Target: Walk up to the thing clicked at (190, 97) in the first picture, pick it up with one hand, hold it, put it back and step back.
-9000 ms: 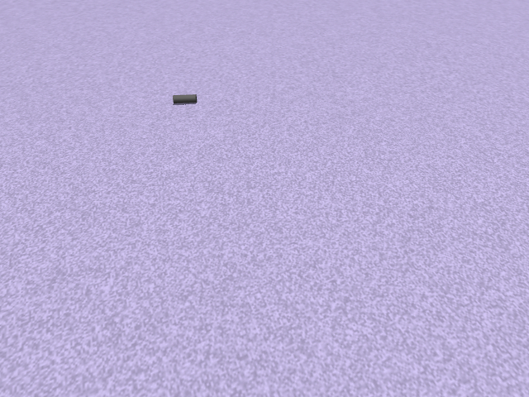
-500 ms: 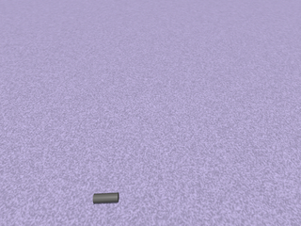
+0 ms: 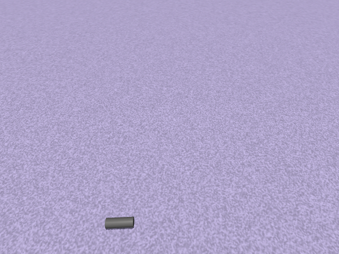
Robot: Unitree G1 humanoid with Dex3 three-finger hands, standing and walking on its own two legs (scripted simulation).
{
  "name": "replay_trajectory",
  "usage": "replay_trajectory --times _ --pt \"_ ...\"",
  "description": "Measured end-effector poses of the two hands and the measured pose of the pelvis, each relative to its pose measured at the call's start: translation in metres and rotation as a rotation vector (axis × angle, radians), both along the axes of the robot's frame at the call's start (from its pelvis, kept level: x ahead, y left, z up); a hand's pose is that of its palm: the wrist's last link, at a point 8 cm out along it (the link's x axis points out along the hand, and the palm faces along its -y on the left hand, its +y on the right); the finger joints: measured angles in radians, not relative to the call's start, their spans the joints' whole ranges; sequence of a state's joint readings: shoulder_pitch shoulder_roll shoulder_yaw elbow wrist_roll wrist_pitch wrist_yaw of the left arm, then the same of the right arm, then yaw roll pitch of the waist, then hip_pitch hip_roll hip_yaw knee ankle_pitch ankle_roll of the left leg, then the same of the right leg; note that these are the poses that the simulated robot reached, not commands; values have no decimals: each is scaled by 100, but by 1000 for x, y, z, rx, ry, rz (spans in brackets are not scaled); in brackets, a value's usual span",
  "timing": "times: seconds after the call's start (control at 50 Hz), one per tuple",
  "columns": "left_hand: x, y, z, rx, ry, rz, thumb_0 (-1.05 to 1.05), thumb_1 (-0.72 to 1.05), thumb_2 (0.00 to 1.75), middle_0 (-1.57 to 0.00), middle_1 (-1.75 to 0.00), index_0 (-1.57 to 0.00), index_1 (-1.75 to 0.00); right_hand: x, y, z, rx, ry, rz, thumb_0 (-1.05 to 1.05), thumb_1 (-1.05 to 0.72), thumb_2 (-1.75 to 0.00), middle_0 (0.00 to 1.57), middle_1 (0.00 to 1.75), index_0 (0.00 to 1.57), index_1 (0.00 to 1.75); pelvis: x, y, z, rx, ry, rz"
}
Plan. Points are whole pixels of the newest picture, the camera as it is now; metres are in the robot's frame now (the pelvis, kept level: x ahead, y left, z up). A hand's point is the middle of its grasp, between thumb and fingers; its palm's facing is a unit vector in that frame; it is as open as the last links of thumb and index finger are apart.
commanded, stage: stand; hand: left
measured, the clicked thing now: (119, 222) +0.43 +0.27 -0.76
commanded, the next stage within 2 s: walk up in 0.38 s
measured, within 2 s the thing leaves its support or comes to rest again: neither
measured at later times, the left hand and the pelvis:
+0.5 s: hand out of the picture +0.07 +0.27 -0.15, palm faces +0.00 -0.93 -0.38, open 7.4 cm; pelvis +0.00 +0.01 +0.00, yaw +0 degrees
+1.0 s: hand out of the picture +0.06 +0.34 -0.17, palm faces -0.07 -0.93 -0.36, open 7.4 cm; pelvis -0.02 +0.08 -0.02, yaw -1 degrees
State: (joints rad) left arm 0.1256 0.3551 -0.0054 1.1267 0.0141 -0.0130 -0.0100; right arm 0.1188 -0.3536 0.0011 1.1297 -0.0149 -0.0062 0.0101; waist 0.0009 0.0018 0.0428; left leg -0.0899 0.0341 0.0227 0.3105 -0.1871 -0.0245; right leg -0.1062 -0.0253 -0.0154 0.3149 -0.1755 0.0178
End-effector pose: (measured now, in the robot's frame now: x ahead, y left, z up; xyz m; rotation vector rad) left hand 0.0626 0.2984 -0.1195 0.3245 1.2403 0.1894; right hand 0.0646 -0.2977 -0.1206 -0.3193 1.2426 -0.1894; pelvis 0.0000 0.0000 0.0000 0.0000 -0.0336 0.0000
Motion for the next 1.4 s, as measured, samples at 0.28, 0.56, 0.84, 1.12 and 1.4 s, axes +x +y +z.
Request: replay_trajectory --times 0.28,0.56,0.84,1.12,1.4 --pt "4 0 1 2 -3 1 0 90 90 -20 -30 -20 -30 4 0 -1 2 1 -1 0 -90 -89 21 30 21 30 3 0 0 0 1 2" --pt "-3 28 4 63 -45 19 0 90 90 -21 -30 -20 -30 7 -1 -4 -23 9 1 0 -90 -89 20 30 21 30 -8 20 -8 -18 -2 9" --pt "-3 95 -14 37 -24 22 0 90 90 -20 -30 -20 -30 -24 70 5 -42 34 3 0 -90 -89 21 30 21 30 -18 75 -11 -12 1 12" --pt "0 73 -7 -5 -20 -29 0 90 90 -20 -30 -20 -30 -16 82 -6 9 -72 -27 0 -90 -89 21 30 21 30 -21 75 -10 6 -30 -23" --pt "12 49 -3 -40 -53 -39 0 90 90 -20 -30 -20 -30 -14 49 12 -44 -82 -23 0 -90 -89 21 30 21 30 -19 60 -1 3 -15 -33"
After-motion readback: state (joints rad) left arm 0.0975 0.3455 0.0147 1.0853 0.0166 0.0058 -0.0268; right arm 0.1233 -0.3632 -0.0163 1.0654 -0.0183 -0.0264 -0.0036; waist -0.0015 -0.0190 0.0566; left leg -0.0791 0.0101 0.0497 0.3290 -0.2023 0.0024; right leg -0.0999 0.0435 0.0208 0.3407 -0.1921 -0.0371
